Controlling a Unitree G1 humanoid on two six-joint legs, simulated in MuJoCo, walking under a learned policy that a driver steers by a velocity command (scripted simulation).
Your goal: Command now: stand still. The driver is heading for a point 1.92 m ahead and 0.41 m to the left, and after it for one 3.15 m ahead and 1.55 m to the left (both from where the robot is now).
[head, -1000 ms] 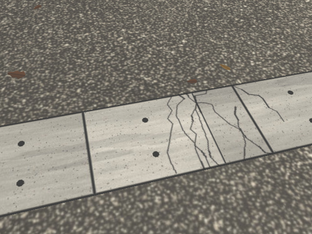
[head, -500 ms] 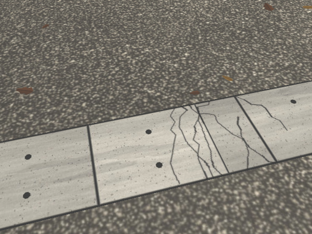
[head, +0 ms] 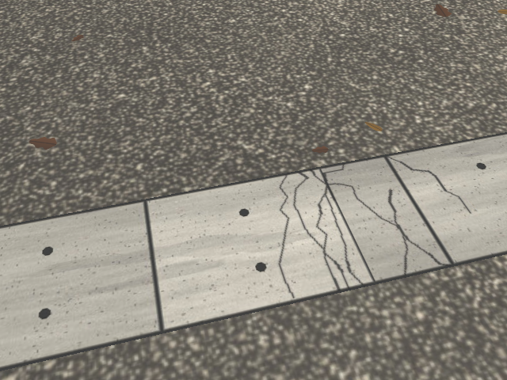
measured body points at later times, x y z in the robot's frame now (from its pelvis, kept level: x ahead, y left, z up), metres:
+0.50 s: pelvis +0.04 +0.02 -0.01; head +0.04 +0.04 +0.44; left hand -0.04 +0.25 -0.17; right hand +0.05 -0.21 -0.16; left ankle +0.04 +0.11 -0.73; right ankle -0.03 -0.10 -0.74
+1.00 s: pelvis +0.28 +0.04 -0.03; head +0.32 +0.04 +0.42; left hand +0.47 +0.26 -0.15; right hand +0.15 -0.17 -0.17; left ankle +0.06 +0.12 -0.73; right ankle +0.40 -0.01 -0.75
